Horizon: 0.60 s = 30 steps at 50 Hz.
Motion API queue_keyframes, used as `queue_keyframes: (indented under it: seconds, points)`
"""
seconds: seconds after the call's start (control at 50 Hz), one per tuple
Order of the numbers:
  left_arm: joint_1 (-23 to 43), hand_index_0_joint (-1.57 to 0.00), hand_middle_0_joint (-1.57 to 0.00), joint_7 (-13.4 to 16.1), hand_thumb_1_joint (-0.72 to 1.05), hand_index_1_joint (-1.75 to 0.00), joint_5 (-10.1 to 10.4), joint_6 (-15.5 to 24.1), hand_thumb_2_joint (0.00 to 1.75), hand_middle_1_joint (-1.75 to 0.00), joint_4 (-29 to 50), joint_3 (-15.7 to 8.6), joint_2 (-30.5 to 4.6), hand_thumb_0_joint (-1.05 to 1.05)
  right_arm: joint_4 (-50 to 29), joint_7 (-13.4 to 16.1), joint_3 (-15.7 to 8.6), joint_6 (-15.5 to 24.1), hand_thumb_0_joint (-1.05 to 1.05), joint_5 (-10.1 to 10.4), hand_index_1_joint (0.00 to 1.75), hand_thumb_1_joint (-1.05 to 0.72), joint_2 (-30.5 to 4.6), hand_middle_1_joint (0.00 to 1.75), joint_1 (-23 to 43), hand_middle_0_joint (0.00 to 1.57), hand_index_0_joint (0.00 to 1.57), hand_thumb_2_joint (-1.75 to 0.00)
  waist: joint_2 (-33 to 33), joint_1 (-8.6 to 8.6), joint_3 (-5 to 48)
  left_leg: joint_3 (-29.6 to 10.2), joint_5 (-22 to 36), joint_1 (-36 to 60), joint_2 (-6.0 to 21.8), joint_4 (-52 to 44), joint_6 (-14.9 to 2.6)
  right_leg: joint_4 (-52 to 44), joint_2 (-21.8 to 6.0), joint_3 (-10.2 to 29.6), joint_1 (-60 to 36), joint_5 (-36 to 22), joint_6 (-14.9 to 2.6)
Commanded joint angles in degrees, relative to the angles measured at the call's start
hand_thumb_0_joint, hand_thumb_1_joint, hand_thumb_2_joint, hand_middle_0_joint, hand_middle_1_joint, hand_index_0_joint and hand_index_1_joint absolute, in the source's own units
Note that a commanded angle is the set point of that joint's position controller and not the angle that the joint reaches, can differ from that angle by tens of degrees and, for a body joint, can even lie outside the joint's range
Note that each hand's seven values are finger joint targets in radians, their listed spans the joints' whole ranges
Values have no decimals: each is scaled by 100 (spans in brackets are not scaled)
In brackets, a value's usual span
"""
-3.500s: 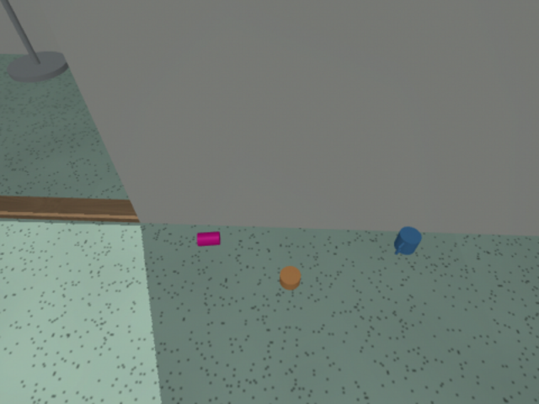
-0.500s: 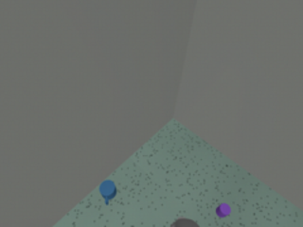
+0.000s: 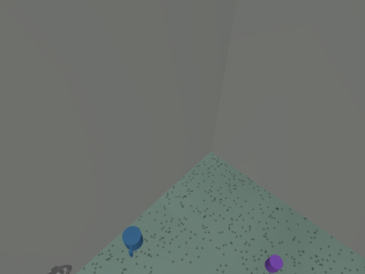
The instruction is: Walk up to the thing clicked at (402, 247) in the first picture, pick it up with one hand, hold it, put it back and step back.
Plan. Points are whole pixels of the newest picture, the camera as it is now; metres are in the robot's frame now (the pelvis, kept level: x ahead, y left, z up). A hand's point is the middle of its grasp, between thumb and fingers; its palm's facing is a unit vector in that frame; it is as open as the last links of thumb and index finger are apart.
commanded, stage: walk up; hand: left
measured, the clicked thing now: (132, 241) +0.41 +0.26 -0.72
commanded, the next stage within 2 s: none
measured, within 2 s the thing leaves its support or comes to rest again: neither
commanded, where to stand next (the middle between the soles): +0.05 +0.00 m, yaw +2 degrees
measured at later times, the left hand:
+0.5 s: hand out of the picture +0.09 +0.26 -0.13, palm faces +0.05 -0.93 -0.36, open 7.4 cm
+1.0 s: hand out of the picture +0.12 +0.25 -0.13, palm faces +0.05 -0.94 -0.33, open 7.4 cm
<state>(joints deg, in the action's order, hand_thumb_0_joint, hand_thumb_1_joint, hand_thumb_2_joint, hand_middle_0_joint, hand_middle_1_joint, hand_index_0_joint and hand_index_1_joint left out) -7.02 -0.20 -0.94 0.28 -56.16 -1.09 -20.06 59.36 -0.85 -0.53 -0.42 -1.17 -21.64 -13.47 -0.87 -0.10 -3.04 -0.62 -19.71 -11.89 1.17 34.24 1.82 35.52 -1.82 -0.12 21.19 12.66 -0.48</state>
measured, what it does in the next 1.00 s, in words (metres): stands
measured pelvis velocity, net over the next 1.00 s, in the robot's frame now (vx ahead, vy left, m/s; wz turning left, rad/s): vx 0.03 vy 0.00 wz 0.04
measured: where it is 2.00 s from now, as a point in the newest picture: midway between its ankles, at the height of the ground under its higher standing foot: outside the picture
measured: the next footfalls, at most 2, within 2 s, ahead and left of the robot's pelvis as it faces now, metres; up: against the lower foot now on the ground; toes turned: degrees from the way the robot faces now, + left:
none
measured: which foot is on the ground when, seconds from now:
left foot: down 0.00-1.00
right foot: down 0.00-1.00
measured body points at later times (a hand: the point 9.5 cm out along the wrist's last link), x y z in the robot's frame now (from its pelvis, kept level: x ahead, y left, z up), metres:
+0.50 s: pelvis +0.03 +0.00 +0.02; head +0.04 -0.01 +0.47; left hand +0.09 +0.31 -0.11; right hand +0.13 -0.29 -0.12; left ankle -0.01 +0.15 -0.72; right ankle +0.08 -0.12 -0.73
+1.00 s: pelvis +0.03 +0.00 +0.02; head +0.04 -0.01 +0.47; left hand +0.12 +0.30 -0.11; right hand +0.11 -0.30 -0.12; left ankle -0.01 +0.15 -0.73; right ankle +0.08 -0.12 -0.73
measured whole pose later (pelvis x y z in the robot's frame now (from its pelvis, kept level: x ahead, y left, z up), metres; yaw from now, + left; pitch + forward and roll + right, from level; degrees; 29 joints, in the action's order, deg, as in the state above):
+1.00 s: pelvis +0.03 +0.00 +0.02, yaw +2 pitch -3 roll +0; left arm -2.3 -0.7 -0.9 0.3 -65.7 -2.0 -18.5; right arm 64.4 -0.2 -0.1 -0.1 -0.8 -20.7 -7.1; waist 0.6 -0.1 -3.3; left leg -3.0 -14.7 -3.7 1.8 20.7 2.5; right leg 22.4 -1.7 -3.0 11.9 8.0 0.0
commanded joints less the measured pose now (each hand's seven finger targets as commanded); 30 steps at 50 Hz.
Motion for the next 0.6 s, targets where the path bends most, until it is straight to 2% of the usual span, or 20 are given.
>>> queue_keyframes:
  seconds: [0.0,0.04,0.08,0.16,0.24,0.28,0.4,0.46,0.5,0.58]
  points:
    - [385,-20,-20,23,90,-30,64,200,90,-30,156,-319,-1295,0,-250,52,-167,268,0,10,30,-90,-1153,30,301,20,20,-90,425,-108,1,-641,-507,-915,455,-1282,-445,-1068,-436,852,-704,1014,-275]
    - [449,-20,-20,14,90,-30,77,187,90,-30,5,-284,-1255,0,-179,40,-173,287,0,22,30,-90,-1253,30,442,20,20,-90,624,-138,-41,-848,-615,-1014,596,-1581,-477,-1065,-322,630,-860,801,-219]
    - [410,-20,-20,-4,90,-30,85,179,90,-30,-137,-265,-1243,0,-163,50,-164,285,0,33,30,-90,-1257,30,572,20,20,-90,604,-185,-95,-830,-731,-1013,622,-1699,-480,-1134,-284,585,-947,720,-190]
    - [466,-20,-20,-25,90,-30,93,178,90,-30,-327,-245,-1228,0,-72,82,-157,298,0,52,30,-90,-1250,30,565,20,20,-90,480,-138,60,-714,-148,-691,621,-1677,-439,-1304,-337,541,-1154,275,-171]
    - [576,-20,-20,-26,90,-30,78,191,90,-30,-454,-218,-1234,0,13,99,-173,276,0,76,30,-90,-1242,30,532,20,20,-90,243,-34,202,-585,248,-331,560,-1543,-417,-1513,-445,605,-1145,64,-164]
    - [598,-20,-20,-23,90,-30,96,193,90,-30,-510,-207,-1204,0,66,105,-170,271,0,95,30,-90,-1218,30,517,20,20,-90,219,-35,249,-571,484,-213,558,-1567,-399,-1524,-474,598,-1187,-76,-143]
    - [542,-20,-20,8,90,-30,103,218,90,-30,-653,-210,-1180,0,116,135,-192,252,0,134,30,-90,-1167,30,621,20,20,-90,-69,-5,690,-425,1666,288,557,-1366,-360,-1406,-590,456,-1507,-1424,-124]
    - [584,-20,-20,25,90,-30,99,211,90,-30,-661,-219,-1167,0,138,142,-192,222,0,130,30,-90,-1139,30,688,20,20,-90,-146,-5,704,-380,1778,373,548,-1348,-348,-1420,-629,419,-1516,-1555,-131]
    - [692,-20,-20,31,90,-30,94,194,90,-30,-660,-226,-1163,0,163,143,-198,203,0,116,30,-90,-1138,30,734,20,20,-90,-148,18,642,-414,1724,298,557,-1465,-336,-1437,-630,384,-1538,-1418,-103]
    - [652,-20,-20,45,90,-30,79,190,90,-30,-670,-248,-1150,0,156,137,-193,198,0,112,30,-90,-1109,30,867,20,20,-90,-135,-30,680,-372,1859,390,560,-1478,-334,-1462,-647,338,-1601,-1520,-91]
